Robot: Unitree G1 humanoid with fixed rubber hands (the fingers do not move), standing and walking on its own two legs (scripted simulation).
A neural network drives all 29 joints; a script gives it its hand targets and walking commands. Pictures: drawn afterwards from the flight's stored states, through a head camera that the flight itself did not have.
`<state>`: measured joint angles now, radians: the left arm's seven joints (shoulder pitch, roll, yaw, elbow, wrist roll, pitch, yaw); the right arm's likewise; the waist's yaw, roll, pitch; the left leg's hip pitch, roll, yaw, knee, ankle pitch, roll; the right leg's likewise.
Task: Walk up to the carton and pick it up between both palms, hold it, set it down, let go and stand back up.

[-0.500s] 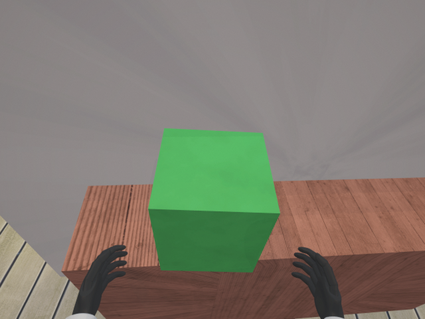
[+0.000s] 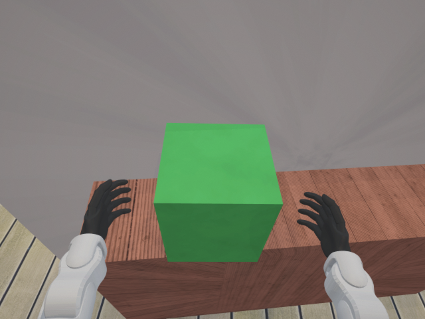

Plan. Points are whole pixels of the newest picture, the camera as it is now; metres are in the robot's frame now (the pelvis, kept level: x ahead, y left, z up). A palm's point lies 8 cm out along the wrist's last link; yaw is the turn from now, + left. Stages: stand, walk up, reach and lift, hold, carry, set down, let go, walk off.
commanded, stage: reach and lift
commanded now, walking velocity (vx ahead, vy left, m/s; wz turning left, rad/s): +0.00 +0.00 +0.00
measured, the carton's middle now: (214, 195) +0.38 +0.00 +0.00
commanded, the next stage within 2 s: none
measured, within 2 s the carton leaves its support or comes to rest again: neither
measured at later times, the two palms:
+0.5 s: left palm (99, 175) +0.33 +0.21 +0.12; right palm (345, 186) +0.33 -0.22 +0.12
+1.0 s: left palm (105, 122) +0.40 +0.20 +0.18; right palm (344, 139) +0.40 -0.22 +0.17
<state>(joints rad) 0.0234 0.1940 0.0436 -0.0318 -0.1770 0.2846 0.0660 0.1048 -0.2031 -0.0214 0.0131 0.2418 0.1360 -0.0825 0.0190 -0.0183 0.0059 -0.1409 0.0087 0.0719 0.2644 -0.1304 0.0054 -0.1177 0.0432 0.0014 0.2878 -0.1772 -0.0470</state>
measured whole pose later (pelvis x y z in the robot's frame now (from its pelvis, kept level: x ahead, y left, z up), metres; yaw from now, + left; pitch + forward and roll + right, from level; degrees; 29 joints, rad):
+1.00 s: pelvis +0.00 +0.00 +0.00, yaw -1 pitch +5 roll +0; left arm -0.74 0.31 0.15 0.38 -0.17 0.62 0.05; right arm -0.74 -0.41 0.03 0.58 0.45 0.37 -0.06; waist -0.03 0.00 -0.07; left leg -0.27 0.02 0.06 0.34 -0.16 0.01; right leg -0.22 0.06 0.01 0.31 -0.17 -0.04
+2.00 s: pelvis -0.02 +0.00 -0.02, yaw +0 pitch +15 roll -1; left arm -0.78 0.16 0.07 1.22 -0.13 -0.27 0.09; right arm -0.78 -0.21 0.09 1.17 0.35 -0.23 -0.10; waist 0.00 0.01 -0.19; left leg -0.62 0.03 0.02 0.57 -0.22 0.00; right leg -0.58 0.07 -0.02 0.54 -0.23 -0.05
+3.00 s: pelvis +0.00 +0.00 +0.00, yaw +0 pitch +4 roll -1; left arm -0.57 -0.05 0.34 0.89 0.29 -0.18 0.05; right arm -0.54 0.08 -0.44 0.93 -0.27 -0.27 -0.07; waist 0.00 -0.02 -0.02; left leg -0.25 0.02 0.03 0.35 -0.17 0.00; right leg -0.20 0.05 -0.02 0.29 -0.17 -0.04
